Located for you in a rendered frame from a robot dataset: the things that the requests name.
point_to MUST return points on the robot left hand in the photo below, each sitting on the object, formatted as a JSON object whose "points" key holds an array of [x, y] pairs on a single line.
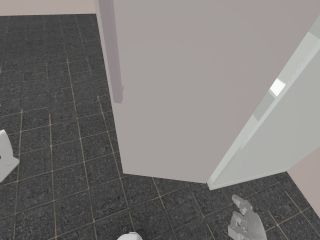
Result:
{"points": [[7, 161]]}

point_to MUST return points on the fridge door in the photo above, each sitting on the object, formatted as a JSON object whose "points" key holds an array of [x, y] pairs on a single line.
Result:
{"points": [[194, 72]]}

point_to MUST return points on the robot right hand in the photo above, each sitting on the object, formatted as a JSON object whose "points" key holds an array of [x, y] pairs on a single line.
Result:
{"points": [[251, 227]]}

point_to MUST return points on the left robot foot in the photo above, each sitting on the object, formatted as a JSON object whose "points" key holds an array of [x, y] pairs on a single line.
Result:
{"points": [[142, 233]]}

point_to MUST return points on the handle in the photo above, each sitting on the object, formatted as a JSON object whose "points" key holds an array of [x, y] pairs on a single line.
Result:
{"points": [[108, 21]]}

